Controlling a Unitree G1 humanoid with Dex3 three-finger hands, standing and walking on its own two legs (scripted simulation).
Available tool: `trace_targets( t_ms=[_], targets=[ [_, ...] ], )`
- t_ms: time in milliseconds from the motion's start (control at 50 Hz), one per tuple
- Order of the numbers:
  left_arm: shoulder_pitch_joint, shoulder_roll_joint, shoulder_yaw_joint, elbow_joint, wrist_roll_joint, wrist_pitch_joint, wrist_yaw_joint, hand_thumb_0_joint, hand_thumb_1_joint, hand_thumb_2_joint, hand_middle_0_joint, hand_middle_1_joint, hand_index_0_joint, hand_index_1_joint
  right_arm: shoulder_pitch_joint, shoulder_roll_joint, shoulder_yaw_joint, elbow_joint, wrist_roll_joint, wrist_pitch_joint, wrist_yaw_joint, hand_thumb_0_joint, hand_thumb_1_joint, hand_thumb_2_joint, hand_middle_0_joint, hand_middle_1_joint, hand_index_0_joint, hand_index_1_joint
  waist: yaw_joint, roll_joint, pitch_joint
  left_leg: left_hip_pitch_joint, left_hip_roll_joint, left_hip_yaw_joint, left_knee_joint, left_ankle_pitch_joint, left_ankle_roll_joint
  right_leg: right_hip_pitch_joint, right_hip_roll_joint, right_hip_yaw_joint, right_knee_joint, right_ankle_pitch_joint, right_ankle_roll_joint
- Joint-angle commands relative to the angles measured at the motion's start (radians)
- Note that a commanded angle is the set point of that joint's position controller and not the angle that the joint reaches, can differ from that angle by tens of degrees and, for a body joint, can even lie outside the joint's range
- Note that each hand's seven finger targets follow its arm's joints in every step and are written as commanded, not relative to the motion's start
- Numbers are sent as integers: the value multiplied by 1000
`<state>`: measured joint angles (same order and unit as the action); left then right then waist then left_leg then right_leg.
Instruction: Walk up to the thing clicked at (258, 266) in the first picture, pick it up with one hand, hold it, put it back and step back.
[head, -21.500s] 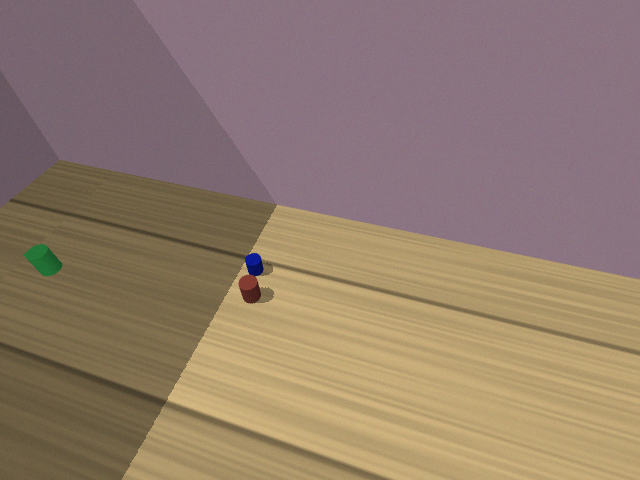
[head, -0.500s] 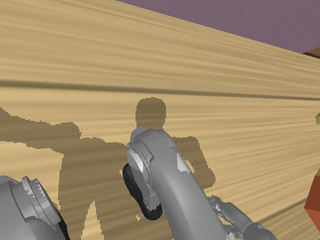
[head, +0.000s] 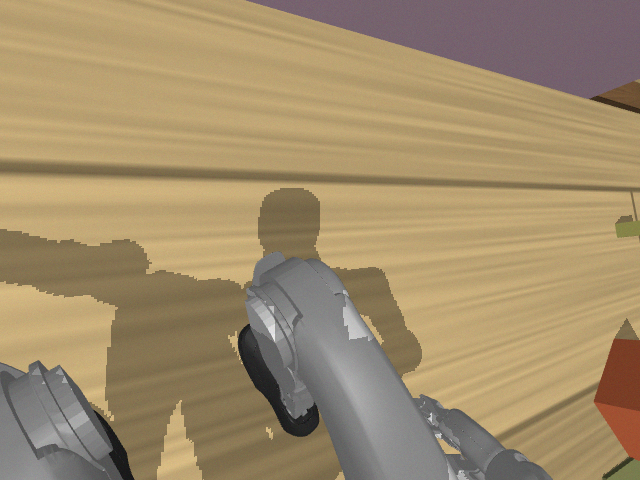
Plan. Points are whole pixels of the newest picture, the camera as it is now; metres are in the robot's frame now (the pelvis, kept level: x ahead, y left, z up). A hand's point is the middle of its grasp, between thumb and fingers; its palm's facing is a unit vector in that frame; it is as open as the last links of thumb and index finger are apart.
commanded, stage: close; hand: left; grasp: from above
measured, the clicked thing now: out of the picture +0.49 +0.36 -0.28
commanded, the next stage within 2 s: settle in 1.40 s
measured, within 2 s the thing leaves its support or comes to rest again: leaves its support in 1.78 s
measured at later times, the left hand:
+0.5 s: hand out of the picture +0.47 +0.35 -0.24, palm faces -0.40 -0.15 -0.90, open 12.0 cm
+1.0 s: hand out of the picture +0.47 +0.35 -0.24, palm faces -0.41 -0.15 -0.90, open 9.0 cm
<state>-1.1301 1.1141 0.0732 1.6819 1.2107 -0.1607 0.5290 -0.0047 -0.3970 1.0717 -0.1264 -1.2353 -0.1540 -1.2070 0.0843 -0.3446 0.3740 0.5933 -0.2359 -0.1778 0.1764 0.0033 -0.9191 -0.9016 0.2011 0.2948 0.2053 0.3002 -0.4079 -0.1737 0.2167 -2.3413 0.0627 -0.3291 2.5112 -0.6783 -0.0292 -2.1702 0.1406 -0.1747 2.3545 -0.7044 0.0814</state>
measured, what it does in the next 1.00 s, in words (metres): stands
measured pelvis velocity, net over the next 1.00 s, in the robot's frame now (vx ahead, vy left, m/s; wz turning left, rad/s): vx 0.00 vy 0.00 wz -0.01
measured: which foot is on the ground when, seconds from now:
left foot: down 0.00-1.00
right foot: down 0.00-1.00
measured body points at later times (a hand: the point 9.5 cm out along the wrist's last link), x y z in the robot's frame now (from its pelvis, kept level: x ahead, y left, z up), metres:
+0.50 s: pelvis +0.00 +0.00 +0.00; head +0.28 +0.14 +0.32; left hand +0.48 +0.36 -0.19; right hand +0.07 -0.25 -0.05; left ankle +0.07 +0.14 -0.28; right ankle +0.11 -0.12 -0.28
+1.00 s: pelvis +0.00 +0.00 +0.00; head +0.28 +0.14 +0.32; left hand +0.48 +0.36 -0.19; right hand +0.07 -0.24 -0.05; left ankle +0.07 +0.14 -0.28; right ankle +0.11 -0.12 -0.28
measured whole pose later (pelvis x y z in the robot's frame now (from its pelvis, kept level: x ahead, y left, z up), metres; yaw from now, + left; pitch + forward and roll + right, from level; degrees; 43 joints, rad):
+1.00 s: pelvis +0.00 +0.00 +0.00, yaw +0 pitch +26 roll -15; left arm -1.13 1.12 0.06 1.67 1.22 -0.18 0.52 0.00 0.14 0.63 -0.47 -1.04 -0.56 -0.92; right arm 0.07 -0.35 0.40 0.57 -0.24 -0.17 0.17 0.00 -0.91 -0.90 0.20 0.29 0.21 0.30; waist -0.41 -0.18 0.22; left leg -2.33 0.07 -0.33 2.51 -0.67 -0.03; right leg -2.16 0.14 -0.18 2.34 -0.69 0.08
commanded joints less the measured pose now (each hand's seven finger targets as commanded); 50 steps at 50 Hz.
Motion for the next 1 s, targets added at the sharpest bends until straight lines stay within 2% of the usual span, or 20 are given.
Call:
trace_targets(
  t_ms=[0, 40, 100, 120, 220, 240, 400, 460, 480, 500, 520, 660, 700, 740, 760, 780, 820, 860, 920, 980],
  targets=[
    [-221, 223, 2, -102, -25, -5, 31, 0, -344, 1137, -148, -1307, -183, -1270, 185, -324, -87, 19, -1, -1, -9, 0, -912, -908, 200, 299, 199, 299, -55, 577, -649, 535, 47, 123, -219, 219, 34, 326, 13, -135, -213, 318, -85],
    [-219, 211, -16, -92, -25, -15, 29, 0, -325, 990, -137, -1233, -192, -1176, 179, -331, -91, 18, -4, 4, -13, 0, -905, -905, 200, 299, 199, 299, -61, 569, -649, 522, 46, 129, -219, 203, 37, 351, 15, -130, -228, 320, -83],
    [-264, 223, -19, -151, -22, -26, 26, 0, -344, 903, -103, -1205, -172, -1134, 170, -329, -86, 8, -7, 6, -17, 0, -904, -905, 200, 299, 199, 299, -51, 588, -652, 532, 47, 126, -224, 214, 33, 343, 15, -134, -219, 322, -86],
    [-231, 227, -23, -102, -11, -22, 23, 0, -340, 930, -113, -1206, -175, -1141, 180, -325, -82, 27, -5, 8, -17, 0, -904, -905, 200, 299, 199, 299, -50, 594, -646, 537, 47, 124, -220, 214, 33, 331, 15, -134, -215, 316, -87],
    [-232, 238, -10, -108, -7, -27, 40, 0, -258, 938, -180, -1184, -237, -1123, 167, -328, -78, 20, -10, 11, -18, 0, -903, -904, 200, 299, 199, 299, -45, 591, -653, 532, 48, 127, -213, 235, 35, 346, 17, -134, -218, 339, -83],
    [-236, 229, -13, -110, -7, -27, 42, 0, -248, 908, -183, -1172, -245, -1107, 173, -330, -76, 13, -17, 12, -17, 0, -902, -904, 200, 299, 199, 299, -55, 585, -646, 530, 47, 127, -221, 228, 35, 354, 17, -136, -221, 334, -83],
    [-250, 241, -16, -99, 8, -7, 48, 0, -211, 802, -200, -1108, -274, -1031, 163, -339, -79, 5, -12, 11, -20, 0, -902, -903, 200, 299, 199, 299, -56, 600, -621, 531, 48, 119, -237, 191, 28, 309, 14, -142, -210, 297, -90],
    [-230, 225, -24, -70, -3, 3, 37, 0, -159, 814, -243, -1102, -314, -1028, 162, -336, -83, 7, -6, 7, -19, 0, -902, -903, 200, 299, 199, 299, -58, 590, -599, 525, 48, 118, -239, 163, 28, 283, 13, -138, -211, 268, -92],
    [-270, 220, -32, -129, -7, -3, 34, 0, -136, 825, -272, -1092, -337, -1024, 158, -341, -84, -10, -4, 3, -19, 0, -902, -903, 200, 299, 199, 299, -66, 593, -607, 521, 46, 119, -232, 173, 31, 292, 12, -137, -217, 281, -88],
    [-245, 236, -13, -90, -7, 2, 35, 0, -111, 813, -279, -1104, -352, -1028, 173, -340, -82, 5, -5, 5, -21, 0, -902, -903, 200, 299, 199, 299, -67, 577, -617, 534, 48, 117, -237, 170, 31, 310, 11, -138, -222, 282, -87],
    [-247, 233, -21, -103, -11, 2, 32, 0, -82, 790, -294, -1095, -373, -1014, 170, -338, -81, -1, -5, 4, -22, 0, -902, -903, 200, 299, 199, 299, -63, 581, -612, 513, 45, 127, -233, 159, 34, 319, 13, -130, -227, 277, -87],
    [-275, 220, -30, -156, -29, -14, 17, 0, 36, 735, -366, -1068, -456, -974, 174, -336, -85, 5, 2, 0, -26, 0, -902, -903, 200, 299, 199, 299, -62, 594, -641, 538, 48, 113, -227, 195, 28, 294, 9, -140, -213, 295, -88],
    [-235, 214, -33, -115, -21, -10, 15, 0, 84, 728, -408, -1056, -497, -964, 184, -323, -70, 15, 0, 4, -24, 0, -902, -903, 200, 299, 199, 299, -62, 580, -632, 531, 48, 117, -225, 205, 31, 323, 12, -138, -219, 310, -84],
    [-275, 246, -17, -174, -20, -18, 21, 0, 130, 692, -426, -1052, -527, -948, 167, -338, -83, -4, 4, 3, -28, 0, -902, -903, 200, 299, 199, 299, -48, 602, -652, 541, 46, 124, -227, 223, 29, 327, 11, -134, -215, 326, -87],
    [-244, 233, -22, -115, -14, -12, 21, 0, 144, 698, -434, -1057, -534, -953, 178, -324, -72, 15, 2, 6, -26, 0, -902, -903, 200, 299, 199, 299, -47, 599, -636, 535, 48, 122, -225, 212, 29, 319, 11, -137, -214, 314, -88],
    [-268, 249, -6, -168, -21, -19, 26, 0, 179, 687, -455, -1056, -559, -948, 164, -338, -79, 0, -4, 6, -25, 0, -902, -903, 200, 299, 199, 299, -49, 608, -649, 544, 50, 121, -228, 231, 28, 329, 12, -140, -214, 326, -86],
    [-235, 231, -17, -114, -9, -16, 27, 0, 215, 649, -479, -1037, -589, -924, 175, -333, -75, 16, -8, 11, -23, 0, -903, -903, 200, 299, 199, 299, -55, 614, -629, 540, 50, 119, -234, 221, 25, 325, 14, -143, -210, 318, -89],
    [-233, 256, -1, -122, 1, -14, 31, 0, 229, 612, -475, -1036, -594, -912, 166, -336, -80, 5, -5, 10, -24, 0, -903, -903, 200, 299, 199, 299, -43, 608, -639, 548, 49, 117, -237, 215, 25, 310, 12, -144, -208, 306, -91],
    [-253, 254, -2, -149, -1, -12, 36, 0, 301, 597, -532, -1007, -652, -882, 164, -337, -78, -5, -8, 10, -22, 0, -903, -902, 200, 299, 199, 299, -48, 595, -655, 536, 47, 126, -222, 233, 32, 339, 14, -137, -215, 335, -85],
    [-247, 235, -14, -125, -8, -12, 33, 0, 335, 573, -554, -996, -679, -867, 165, -339, -83, -5, -2, 2, -20, 0, -904, -902, 200, 299, 199, 299, -55, 574, -617, 508, 45, 128, -223, 192, 33, 315, 12, -135, -219, 303, -87]
  ],
)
